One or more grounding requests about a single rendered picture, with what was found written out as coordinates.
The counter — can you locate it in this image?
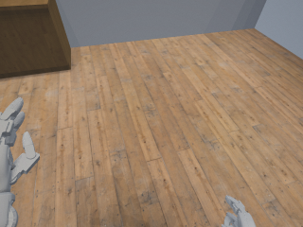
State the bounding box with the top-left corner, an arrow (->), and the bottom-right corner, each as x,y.
0,0 -> 71,79

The left robot forearm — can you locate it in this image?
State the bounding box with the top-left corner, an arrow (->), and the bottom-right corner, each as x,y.
0,192 -> 19,227

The left robot hand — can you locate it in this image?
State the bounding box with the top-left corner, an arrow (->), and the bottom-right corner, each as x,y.
0,97 -> 40,193

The right robot hand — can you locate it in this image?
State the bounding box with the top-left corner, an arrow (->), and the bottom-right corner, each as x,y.
221,195 -> 257,227

